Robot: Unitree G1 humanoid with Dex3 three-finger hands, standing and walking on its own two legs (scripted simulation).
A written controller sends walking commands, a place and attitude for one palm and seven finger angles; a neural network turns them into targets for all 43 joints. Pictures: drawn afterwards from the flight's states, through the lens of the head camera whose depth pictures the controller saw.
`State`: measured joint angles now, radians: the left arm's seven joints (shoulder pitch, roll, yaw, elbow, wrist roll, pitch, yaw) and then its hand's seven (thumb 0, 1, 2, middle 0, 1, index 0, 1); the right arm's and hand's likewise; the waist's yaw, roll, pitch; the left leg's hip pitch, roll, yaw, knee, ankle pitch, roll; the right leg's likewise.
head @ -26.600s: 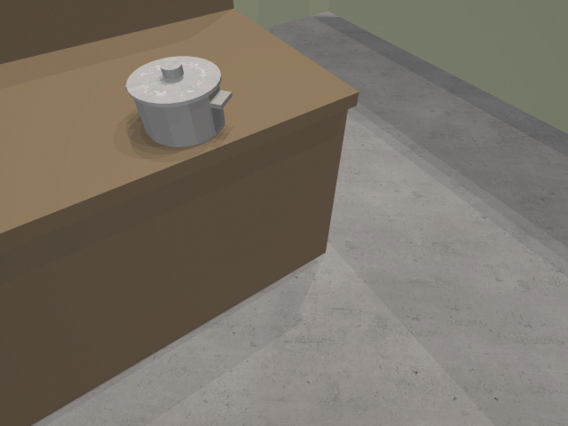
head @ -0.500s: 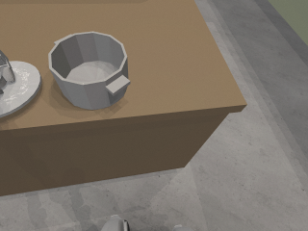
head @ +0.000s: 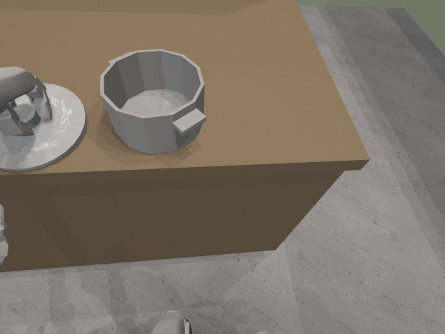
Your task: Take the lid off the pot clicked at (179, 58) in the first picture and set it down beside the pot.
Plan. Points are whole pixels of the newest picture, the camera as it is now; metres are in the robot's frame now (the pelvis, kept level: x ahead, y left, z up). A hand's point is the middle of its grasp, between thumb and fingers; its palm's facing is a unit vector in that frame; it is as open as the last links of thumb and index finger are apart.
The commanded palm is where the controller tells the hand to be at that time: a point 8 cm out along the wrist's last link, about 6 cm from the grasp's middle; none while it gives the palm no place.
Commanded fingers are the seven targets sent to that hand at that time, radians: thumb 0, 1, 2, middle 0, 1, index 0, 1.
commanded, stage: open the fingers wide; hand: left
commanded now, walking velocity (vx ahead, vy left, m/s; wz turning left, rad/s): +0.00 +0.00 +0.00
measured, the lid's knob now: (25, 117) +0.49 +0.35 +0.07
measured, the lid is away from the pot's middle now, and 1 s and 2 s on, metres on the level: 0.23 0.23 0.23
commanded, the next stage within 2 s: raise the empty hand in 0.54 s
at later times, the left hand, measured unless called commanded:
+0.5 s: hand (14, 105) +0.47 +0.33 +0.12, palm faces -0.40 -0.13 -0.91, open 10.9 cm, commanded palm +0.49 +0.33 +0.18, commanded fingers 0.00 -0.06 0.74 -0.39 -0.78 -0.39 -0.78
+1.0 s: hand out of the picture +0.47 +0.35 +0.15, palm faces -0.38 -0.13 -0.92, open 11.0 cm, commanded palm +0.49 +0.34 +0.22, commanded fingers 0.00 -0.06 0.75 -0.39 -0.77 -0.39 -0.77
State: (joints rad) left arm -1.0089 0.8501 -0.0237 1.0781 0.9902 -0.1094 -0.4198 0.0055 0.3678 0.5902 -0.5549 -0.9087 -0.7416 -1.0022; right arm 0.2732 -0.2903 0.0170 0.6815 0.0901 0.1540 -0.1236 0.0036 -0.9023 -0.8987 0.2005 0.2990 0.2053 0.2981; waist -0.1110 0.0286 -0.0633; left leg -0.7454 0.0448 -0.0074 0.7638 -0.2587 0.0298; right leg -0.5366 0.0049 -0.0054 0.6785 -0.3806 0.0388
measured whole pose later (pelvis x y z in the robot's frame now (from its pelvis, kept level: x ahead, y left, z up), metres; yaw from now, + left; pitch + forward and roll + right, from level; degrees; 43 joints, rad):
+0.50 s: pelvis +0.01 +0.00 +0.00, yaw -1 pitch +14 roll -3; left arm -1.03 0.89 0.01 1.11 0.99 -0.11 -0.42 0.00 -0.02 0.71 -0.39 -0.81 -0.41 -0.81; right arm 0.32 -0.29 0.01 0.70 0.10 0.20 -0.11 0.00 -0.90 -0.90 0.20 0.30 0.20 0.30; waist -0.13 0.04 -0.08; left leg -0.75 0.05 0.01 0.77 -0.27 0.03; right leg -0.55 0.01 0.01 0.69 -0.39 0.04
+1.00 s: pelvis +0.01 +0.00 +0.00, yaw +0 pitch +14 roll -4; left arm -1.07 0.90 -0.02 1.06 0.98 -0.08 -0.47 0.00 -0.06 0.75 -0.40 -0.78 -0.41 -0.78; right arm 0.28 -0.29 0.01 0.68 0.10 0.20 -0.10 0.00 -0.90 -0.90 0.20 0.30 0.20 0.30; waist -0.11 0.03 -0.07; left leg -0.72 0.04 0.00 0.76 -0.27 0.03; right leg -0.51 0.00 0.00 0.66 -0.39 0.04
